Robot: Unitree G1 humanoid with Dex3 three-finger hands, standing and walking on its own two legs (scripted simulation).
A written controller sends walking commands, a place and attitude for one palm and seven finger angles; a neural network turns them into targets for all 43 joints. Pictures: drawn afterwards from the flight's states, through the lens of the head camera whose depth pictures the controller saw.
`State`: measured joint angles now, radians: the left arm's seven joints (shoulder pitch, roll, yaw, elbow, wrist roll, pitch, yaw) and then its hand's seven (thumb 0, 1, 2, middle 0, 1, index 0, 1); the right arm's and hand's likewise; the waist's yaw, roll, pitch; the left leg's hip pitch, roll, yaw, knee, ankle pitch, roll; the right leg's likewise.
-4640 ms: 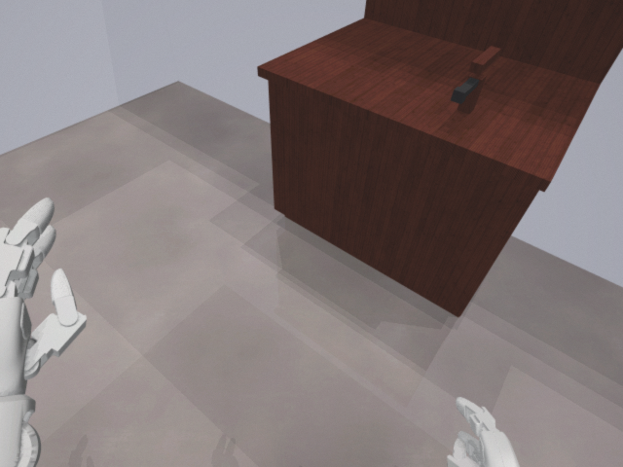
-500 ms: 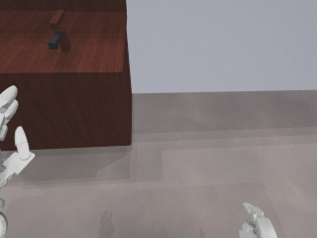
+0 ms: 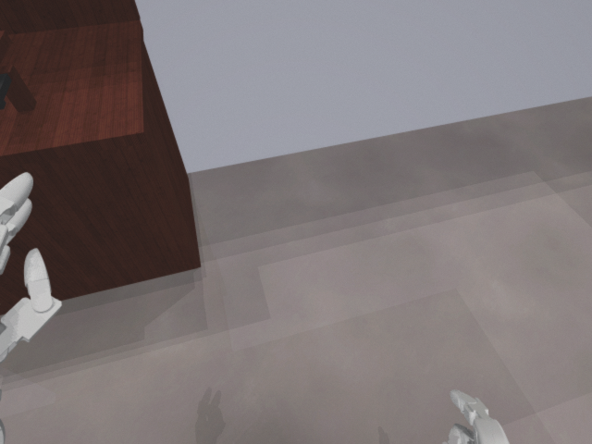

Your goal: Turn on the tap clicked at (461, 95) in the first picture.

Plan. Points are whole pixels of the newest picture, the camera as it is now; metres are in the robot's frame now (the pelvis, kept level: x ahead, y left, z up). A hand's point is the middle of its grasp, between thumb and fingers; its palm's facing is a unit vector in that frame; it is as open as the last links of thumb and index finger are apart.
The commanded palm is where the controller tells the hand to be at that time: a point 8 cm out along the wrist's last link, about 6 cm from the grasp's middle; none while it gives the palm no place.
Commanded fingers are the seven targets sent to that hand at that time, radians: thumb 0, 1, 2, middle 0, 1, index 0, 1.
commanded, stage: take the last steps up to it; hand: left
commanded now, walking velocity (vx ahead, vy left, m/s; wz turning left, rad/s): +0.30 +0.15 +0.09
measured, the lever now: out of the picture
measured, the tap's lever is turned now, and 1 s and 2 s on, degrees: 0 0 0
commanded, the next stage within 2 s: come to a stop and stand still in 1.56 s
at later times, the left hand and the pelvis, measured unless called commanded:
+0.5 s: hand (29, 294) +0.23 +0.25 +0.18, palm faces +0.43 -0.77 -0.48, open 7.4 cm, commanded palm +0.17 +0.30 +0.18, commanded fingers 0.00 0.90 0.90 -0.20 -0.30 -0.20 -0.30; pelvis +0.03 +0.01 +0.01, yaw +4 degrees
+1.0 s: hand (29, 205) +0.33 +0.31 +0.18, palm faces +0.45 -0.75 -0.48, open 7.4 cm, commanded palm +0.28 +0.35 +0.18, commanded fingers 0.00 0.90 0.90 -0.20 -0.30 -0.20 -0.30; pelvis +0.14 +0.06 +0.00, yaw +4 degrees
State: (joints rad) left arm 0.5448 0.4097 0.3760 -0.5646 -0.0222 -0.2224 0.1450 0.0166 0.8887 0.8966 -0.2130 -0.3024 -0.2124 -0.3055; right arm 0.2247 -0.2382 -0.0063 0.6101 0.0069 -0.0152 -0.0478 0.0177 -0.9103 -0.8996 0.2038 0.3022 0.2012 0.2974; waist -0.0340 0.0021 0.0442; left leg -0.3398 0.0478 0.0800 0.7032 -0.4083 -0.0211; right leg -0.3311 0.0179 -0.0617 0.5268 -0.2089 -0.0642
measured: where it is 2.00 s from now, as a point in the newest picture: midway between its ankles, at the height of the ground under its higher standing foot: (232, 414)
